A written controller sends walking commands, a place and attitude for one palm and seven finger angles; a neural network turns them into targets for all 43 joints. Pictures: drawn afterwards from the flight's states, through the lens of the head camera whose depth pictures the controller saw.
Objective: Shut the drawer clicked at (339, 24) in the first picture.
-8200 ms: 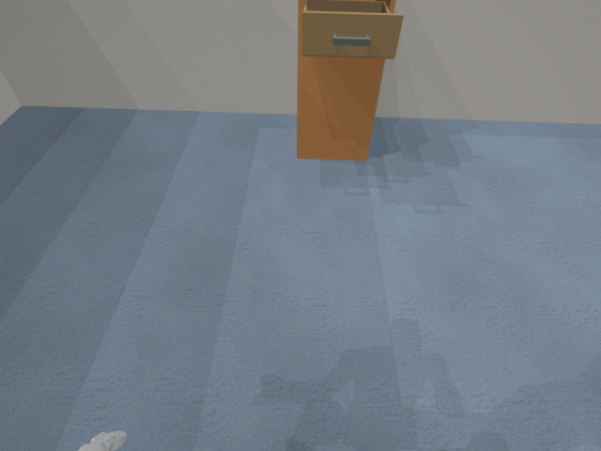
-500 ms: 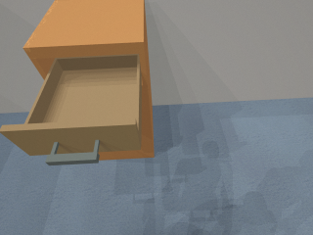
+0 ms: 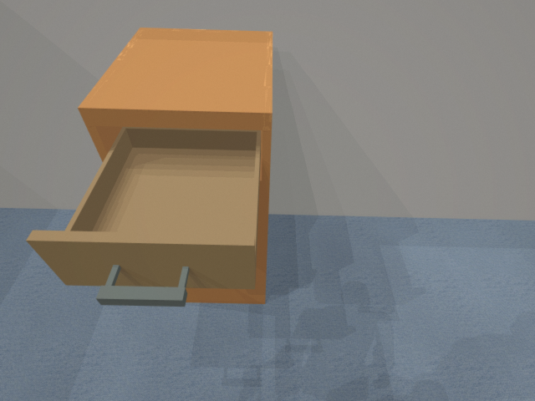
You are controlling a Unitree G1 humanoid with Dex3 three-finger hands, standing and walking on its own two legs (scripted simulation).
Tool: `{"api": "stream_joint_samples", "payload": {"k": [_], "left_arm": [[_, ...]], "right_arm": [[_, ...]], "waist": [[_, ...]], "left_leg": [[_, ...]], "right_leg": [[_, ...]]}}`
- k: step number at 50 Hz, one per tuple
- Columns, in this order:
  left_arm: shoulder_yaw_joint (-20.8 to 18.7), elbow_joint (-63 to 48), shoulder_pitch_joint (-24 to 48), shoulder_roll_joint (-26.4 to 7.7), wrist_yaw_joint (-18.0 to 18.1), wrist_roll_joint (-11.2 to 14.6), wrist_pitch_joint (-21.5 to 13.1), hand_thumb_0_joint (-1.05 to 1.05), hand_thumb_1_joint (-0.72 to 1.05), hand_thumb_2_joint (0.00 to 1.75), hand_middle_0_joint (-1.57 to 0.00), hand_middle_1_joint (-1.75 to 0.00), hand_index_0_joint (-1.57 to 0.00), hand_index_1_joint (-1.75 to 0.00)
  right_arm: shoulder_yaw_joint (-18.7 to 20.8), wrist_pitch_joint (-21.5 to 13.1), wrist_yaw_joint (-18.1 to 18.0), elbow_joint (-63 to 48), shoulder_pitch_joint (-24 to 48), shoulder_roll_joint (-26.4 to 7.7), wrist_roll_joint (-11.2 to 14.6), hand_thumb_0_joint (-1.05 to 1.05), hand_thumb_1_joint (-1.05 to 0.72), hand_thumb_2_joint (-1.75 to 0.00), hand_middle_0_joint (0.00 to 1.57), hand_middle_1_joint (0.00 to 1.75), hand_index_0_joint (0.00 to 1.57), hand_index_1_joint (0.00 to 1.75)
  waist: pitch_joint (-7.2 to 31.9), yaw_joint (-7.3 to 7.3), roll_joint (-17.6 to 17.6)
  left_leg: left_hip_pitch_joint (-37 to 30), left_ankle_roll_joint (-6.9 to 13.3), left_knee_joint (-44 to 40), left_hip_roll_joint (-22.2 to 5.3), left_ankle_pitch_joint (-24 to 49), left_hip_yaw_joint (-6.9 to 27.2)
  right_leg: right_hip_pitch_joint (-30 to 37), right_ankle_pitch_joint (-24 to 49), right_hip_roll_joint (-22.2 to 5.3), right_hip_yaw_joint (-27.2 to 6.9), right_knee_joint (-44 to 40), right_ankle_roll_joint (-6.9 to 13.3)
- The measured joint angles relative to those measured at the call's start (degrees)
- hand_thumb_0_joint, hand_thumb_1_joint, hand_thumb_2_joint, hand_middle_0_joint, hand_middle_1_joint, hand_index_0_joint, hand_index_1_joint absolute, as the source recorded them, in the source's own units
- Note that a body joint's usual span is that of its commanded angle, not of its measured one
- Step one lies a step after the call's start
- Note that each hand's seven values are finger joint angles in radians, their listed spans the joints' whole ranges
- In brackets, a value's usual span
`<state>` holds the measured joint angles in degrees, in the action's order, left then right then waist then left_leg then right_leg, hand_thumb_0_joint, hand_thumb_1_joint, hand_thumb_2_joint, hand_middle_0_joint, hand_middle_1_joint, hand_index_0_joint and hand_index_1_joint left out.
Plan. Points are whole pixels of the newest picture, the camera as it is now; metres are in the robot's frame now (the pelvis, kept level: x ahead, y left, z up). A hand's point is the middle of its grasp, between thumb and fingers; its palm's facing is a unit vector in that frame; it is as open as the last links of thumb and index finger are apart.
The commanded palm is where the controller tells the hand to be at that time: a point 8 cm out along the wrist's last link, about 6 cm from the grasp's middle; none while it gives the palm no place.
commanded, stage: raise the hand and make a fist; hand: left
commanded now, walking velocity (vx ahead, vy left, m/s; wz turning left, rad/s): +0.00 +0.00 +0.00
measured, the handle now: (146, 284) +0.29 +0.22 +0.00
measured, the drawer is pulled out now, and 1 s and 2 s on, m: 0.30 0.29 0.29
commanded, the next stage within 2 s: bring the fist close to the handle in 1.94 s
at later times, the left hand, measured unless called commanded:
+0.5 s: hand out of the picture +0.09 +0.16 -0.03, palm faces +0.10 -0.99 -0.04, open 5.8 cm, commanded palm +0.09 +0.22 -0.02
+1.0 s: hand (138, 399) +0.12 +0.17 +0.03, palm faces +0.09 -0.99 -0.05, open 3.4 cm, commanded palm +0.08 +0.22 +0.04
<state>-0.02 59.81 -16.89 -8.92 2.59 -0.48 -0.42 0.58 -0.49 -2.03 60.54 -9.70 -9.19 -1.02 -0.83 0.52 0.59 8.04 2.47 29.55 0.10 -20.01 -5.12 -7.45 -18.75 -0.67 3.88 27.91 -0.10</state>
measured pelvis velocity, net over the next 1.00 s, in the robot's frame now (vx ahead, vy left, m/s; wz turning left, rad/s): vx -0.04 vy -0.01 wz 0.09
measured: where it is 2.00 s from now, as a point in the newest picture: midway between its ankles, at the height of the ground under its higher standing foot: outside the picture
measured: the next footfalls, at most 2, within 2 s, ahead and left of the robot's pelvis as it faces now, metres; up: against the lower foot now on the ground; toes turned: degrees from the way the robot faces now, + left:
none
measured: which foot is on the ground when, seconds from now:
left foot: down 0.00-1.00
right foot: down 0.00-1.00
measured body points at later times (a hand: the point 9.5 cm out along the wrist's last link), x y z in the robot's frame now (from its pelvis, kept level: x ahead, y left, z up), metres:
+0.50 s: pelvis -0.09 -0.02 -0.08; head -0.06 -0.01 +0.37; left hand +0.08 +0.21 -0.02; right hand +0.14 -0.24 -0.12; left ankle -0.04 +0.08 -0.73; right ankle -0.02 -0.10 -0.73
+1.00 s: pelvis -0.04 -0.01 -0.05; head -0.01 -0.01 +0.40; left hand +0.11 +0.22 +0.03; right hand +0.15 -0.24 -0.12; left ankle -0.04 +0.08 -0.74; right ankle -0.02 -0.10 -0.74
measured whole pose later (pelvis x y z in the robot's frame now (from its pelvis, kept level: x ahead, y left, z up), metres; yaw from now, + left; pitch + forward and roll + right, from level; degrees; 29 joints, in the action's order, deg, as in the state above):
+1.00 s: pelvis -0.04 -0.01 -0.05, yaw +5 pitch +8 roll -2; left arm -4.5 -14.0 -34.8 -11.8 -10.7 13.7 -17.2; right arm 0.2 -14.2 -1.9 30.7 -16.7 -14.8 1.9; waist 6.2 0.0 2.4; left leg 35.7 2.3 54.4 1.1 -26.9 0.1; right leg -35.1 -24.9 2.0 5.1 51.7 2.8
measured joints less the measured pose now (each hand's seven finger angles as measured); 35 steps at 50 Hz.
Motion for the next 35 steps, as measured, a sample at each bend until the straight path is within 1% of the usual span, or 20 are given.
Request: {"api": "stream_joint_samples", "payload": {"k": [2,3,4,5,6,7,9,10,11,13,15,17,19,21,23,25,27,30,35], "left_arm": [[0.05,0.15,-0.34,0.19,0.01,0.0,0.09,0.0,0.92,0.9,-0.2,-0.3,-0.2,-0.3],[0.21,0.25,-0.44,0.29,0.35,-0.15,-0.23,0.0,0.92,0.9,-0.2,-0.3,-0.2,-0.3],[-0.61,-8.75,-3.11,0.35,0.31,2.03,3.61,0.0,0.92,0.9,-0.2,-0.3,-0.2,-0.3],[-1.17,-19.6,-6.17,0.03,0.73,3.36,4.91,0.01,0.92,0.9,-0.2,-0.3,-0.21,-0.31],[-1.0,-28.9,-8.49,-0.57,1.75,4.4,3.79,0.01,0.92,0.89,-0.2,-0.3,-0.21,-0.31],[-0.69,-36.4,-9.9,-1.06,2.9,5.21,2.64,0.02,0.93,0.89,-0.21,-0.31,-0.21,-0.32],[-0.32,-47.99,-9.73,-1.31,3.53,6.84,1.12,0.02,0.93,0.9,-0.22,-0.33,-0.23,-0.33],[-0.41,-52.02,-8.51,-1.22,3.06,7.31,-0.57,0.02,0.93,0.9,-0.23,-0.34,-0.24,-0.34],[-0.75,-54.61,-6.82,-0.82,2.14,7.71,-2.99,0.02,0.93,0.9,-0.24,-0.35,-0.25,-0.36],[-2.35,-54.24,-4.58,0.81,0.19,8.71,-6.73,0.01,0.92,0.9,-0.27,-0.38,-0.25,-0.38],[-4.03,-51.78,-5.25,1.71,-4.3,10.7,-13.79,0.0,0.92,0.9,-0.3,-0.41,-0.27,-0.41],[-3.87,-50.71,-6.8,1.8,-8.91,11.9,-20.74,0.0,0.92,0.9,-0.33,-0.45,-0.3,-0.44],[-2.6,-51.33,-8.3,1.51,-12.24,11.59,-26.3,0.0,0.92,0.9,-0.37,-0.49,-0.34,-0.48],[-1.65,-53.46,-9.44,0.57,-13.34,10.52,-29.94,0.01,0.91,0.9,-0.41,-0.53,-0.39,-0.53],[-1.66,-56.29,-9.68,-0.76,-12.71,10.28,-31.34,0.01,0.91,0.9,-0.45,-0.57,-0.43,-0.57],[-2.35,-58.58,-8.81,-1.71,-11.57,11.23,-30.97,0.01,0.9,0.9,-0.49,-0.61,-0.48,-0.62],[-3.26,-60.11,-7.23,-2.39,-11.0,12.46,-29.03,0.01,0.9,0.9,-0.53,-0.66,-0.53,-0.66],[-3.43,-61.4,-4.77,-3.18,-11.97,13.78,-24.32,0.01,0.9,0.9,-0.59,-0.72,-0.59,-0.73],[-2.08,-62.09,-3.27,-4.24,-15.65,14.15,-16.0,0.01,0.9,0.9,-0.68,-0.83,-0.69,-0.83]], "right_arm": [[0.32,-0.06,-0.3,0.5,-0.5,-0.14,0.19,0.0,-0.92,-0.9,0.2,0.3,0.2,0.3],[0.23,0.11,-0.07,0.29,-0.82,-0.46,0.31,0.0,-0.93,-0.9,0.2,0.3,0.2,0.3],[-0.01,-0.31,0.03,-2.21,-2.26,-0.73,1.19,0.0,-0.93,-0.9,0.2,0.3,0.2,0.3],[-0.39,-2.8,-0.6,-4.8,-4.12,-0.89,1.61,0.0,-0.93,-0.9,0.2,0.3,0.2,0.3],[-0.59,-5.89,-1.25,-6.57,-5.65,-0.97,1.84,0.0,-0.93,-0.9,0.2,0.3,0.2,0.3],[-0.65,-8.44,-1.5,-7.91,-6.75,-1.14,2.26,0.0,-0.92,-0.9,0.2,0.3,0.2,0.3],[-0.39,-11.7,-1.23,-11.52,-8.22,-1.76,2.5,0.01,-0.92,-0.9,0.2,0.3,0.2,0.3],[-0.28,-12.93,-1.01,-13.3,-8.49,-2.13,2.24,0.01,-0.92,-0.9,0.2,0.3,0.2,0.3],[-0.21,-13.79,-0.74,-14.95,-8.43,-2.63,1.92,0.01,-0.91,-0.9,0.2,0.3,0.2,0.3],[-0.18,-14.42,-0.02,-17.63,-7.26,-3.85,1.45,0.01,-0.91,-0.9,0.2,0.3,0.2,0.3],[-0.09,-14.59,0.86,-20.17,-5.61,-4.15,1.19,0.01,-0.91,-0.9,0.2,0.3,0.2,0.3],[0.34,-14.98,1.76,-22.88,-4.39,-4.09,1.19,0.01,-0.9,-0.9,0.2,0.3,0.2,0.3],[1.01,-15.61,2.35,-25.63,-3.69,-4.53,0.93,0.01,-0.9,-0.9,0.2,0.3,0.2,0.3],[1.44,-15.87,2.35,-27.51,-2.83,-5.23,0.76,0.01,-0.9,-0.9,0.2,0.3,0.2,0.3],[1.38,-15.31,1.98,-28.64,-1.69,-5.72,1.01,0.01,-0.9,-0.9,0.2,0.3,0.2,0.3],[0.81,-14.73,1.42,-29.32,-0.61,-5.79,1.6,0.02,-0.9,-0.9,0.2,0.3,0.2,0.3],[-0.24,-14.22,0.83,-29.84,-0.07,-5.45,2.23,0.02,-0.9,-0.9,0.2,0.3,0.2,0.3],[-2.22,-13.78,-0.05,-30.77,-0.68,-4.52,3.01,0.02,-0.9,-0.9,0.2,0.3,0.2,0.3],[-4.56,-13.17,-0.92,-31.91,-3.55,-3.26,3.51,0.02,-0.9,-0.9,0.2,0.3,0.21,0.3]], "waist": [[-0.17,-0.02,0.06],[-0.15,0.02,0.22],[-0.25,0.14,0.09],[-0.65,0.74,-0.41],[-0.68,1.15,-1.08],[-0.14,0.99,-1.53],[0.6,-0.2,-1.67],[1.05,-0.89,-1.73],[1.66,-1.52,-1.6],[3.46,-2.34,-0.29],[5.32,-2.56,-0.47],[6.22,-2.09,-1.73],[6.57,-1.16,-2.63],[6.72,-0.11,-2.86],[6.6,0.67,-2.46],[6.24,1.11,-1.44],[6.07,1.25,-0.32],[6.05,0.98,1.04],[6.57,-0.09,1.86]], "left_leg": [[-0.36,0.3,-0.67,0.34,0.49,-0.25],[0.68,0.19,0.33,0.22,0.69,-0.29],[1.57,0.22,0.8,0.25,0.68,-0.23],[1.37,0.54,-0.07,0.62,0.74,-0.48],[1.38,0.71,-0.92,1.29,1.42,-0.76],[1.75,0.86,-1.6,2.04,2.32,-0.77],[3.24,1.01,-1.34,3.44,3.49,0.04],[4.79,1.11,-0.05,4.09,3.5,0.47],[6.82,1.18,1.92,4.48,3.13,0.82],[11.92,1.04,6.71,3.81,1.73,1.12],[17.9,0.64,11.99,2.81,0.09,0.69],[23.85,0.41,17.7,1.9,-1.65,0.52],[29.38,0.34,23.4,1.22,-3.32,0.94],[33.75,0.21,28.32,0.8,-4.81,1.61],[36.49,-0.13,31.87,0.61,-5.89,2.48],[37.72,-0.39,33.9,0.56,-6.44,3.5],[37.97,-0.66,34.48,0.59,-6.34,4.44],[36.99,-0.82,33.37,0.79,-5.87,5.57],[34.23,-1.03,29.45,0.56,-4.56,6.09]], "right_leg": [[0.14,0.39,-0.31,-0.24,-0.32,-0.26],[-0.35,0.7,-0.28,-0.26,-0.37,-0.45],[-1.39,0.91,-0.32,-0.29,0.24,-0.5],[-2.64,0.98,-0.63,-0.58,1.96,-0.09],[-4.21,0.84,-1.25,-0.93,4.37,0.46],[-5.89,0.38,-1.74,-1.27,6.53,0.63],[-8.47,0.69,-2.13,-1.33,8.51,0.74],[-9.8,1.11,-2.09,-1.22,8.28,0.84],[-11.1,-0.1,-2.12,-1.27,8.61,0.81],[-15.31,-0.11,-1.6,-0.95,11.31,0.99],[-21.14,-0.34,-0.88,-1.15,15.6,1.42],[-26.89,-1.56,-0.28,-1.09,20.59,1.98],[-31.97,-3.06,0.09,-0.49,25.47,2.49],[-35.88,-4.34,0.28,0.28,29.71,3.0],[-38.12,-5.39,0.34,1.16,32.71,3.33],[-38.77,-6.03,0.43,2.1,34.16,3.51],[-38.54,-6.3,0.67,2.76,34.33,3.49],[-37.08,-6.66,1.39,3.07,32.97,3.37],[-34.23,-6.86,2.69,2.5,29.03,3.24]]}}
